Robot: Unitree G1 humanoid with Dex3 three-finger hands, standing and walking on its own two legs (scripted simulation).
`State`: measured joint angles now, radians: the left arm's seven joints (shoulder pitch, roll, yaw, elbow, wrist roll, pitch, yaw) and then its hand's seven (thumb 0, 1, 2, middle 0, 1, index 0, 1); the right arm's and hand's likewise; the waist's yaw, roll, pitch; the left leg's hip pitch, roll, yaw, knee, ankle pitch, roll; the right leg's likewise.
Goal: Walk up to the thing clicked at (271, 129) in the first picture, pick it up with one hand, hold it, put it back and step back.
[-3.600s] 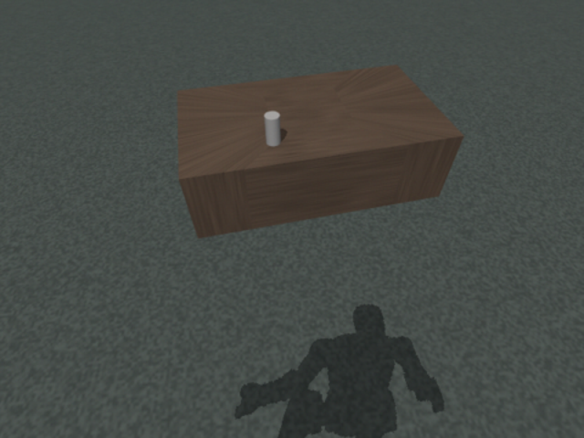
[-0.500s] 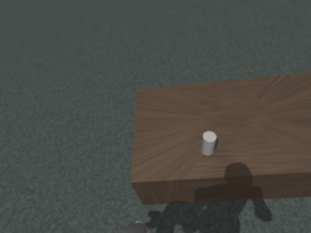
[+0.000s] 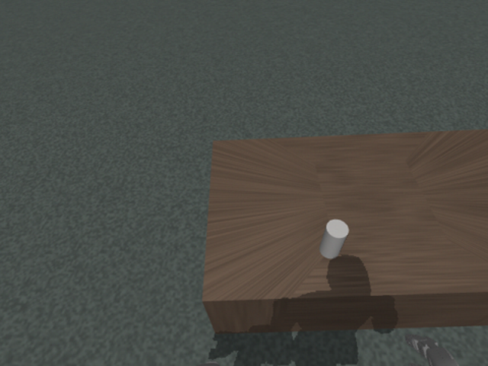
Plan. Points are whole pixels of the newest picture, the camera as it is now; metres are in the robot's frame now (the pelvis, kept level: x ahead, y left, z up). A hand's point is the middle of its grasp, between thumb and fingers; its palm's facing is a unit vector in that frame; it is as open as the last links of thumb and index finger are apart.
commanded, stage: walk up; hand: right
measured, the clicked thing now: (333, 239) +0.52 -0.23 -0.33
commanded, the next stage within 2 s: stand in 1.08 s
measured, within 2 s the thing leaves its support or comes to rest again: neither
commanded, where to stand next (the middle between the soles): +0.07 +0.00 m, yaw -1 degrees
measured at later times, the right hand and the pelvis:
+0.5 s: hand out of the picture +0.09 -0.26 -0.13, palm faces +0.02 +0.94 -0.34, open 7.4 cm; pelvis +0.02 +0.00 +0.02, yaw -1 degrees
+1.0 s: hand out of the picture +0.11 -0.24 -0.13, palm faces +0.00 +0.94 -0.33, open 7.4 cm; pelvis +0.03 +0.01 +0.03, yaw -1 degrees
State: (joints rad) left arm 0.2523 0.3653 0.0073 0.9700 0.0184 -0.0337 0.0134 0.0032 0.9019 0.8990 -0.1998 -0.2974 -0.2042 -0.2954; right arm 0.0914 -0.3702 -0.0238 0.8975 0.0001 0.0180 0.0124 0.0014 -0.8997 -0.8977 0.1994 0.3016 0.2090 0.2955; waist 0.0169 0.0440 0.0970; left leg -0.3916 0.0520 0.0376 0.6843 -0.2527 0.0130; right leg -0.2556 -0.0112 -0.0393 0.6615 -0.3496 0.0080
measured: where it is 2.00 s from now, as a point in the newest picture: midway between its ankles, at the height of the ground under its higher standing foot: outside the picture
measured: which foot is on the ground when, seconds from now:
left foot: down 0.00-1.00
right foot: down 0.00-1.00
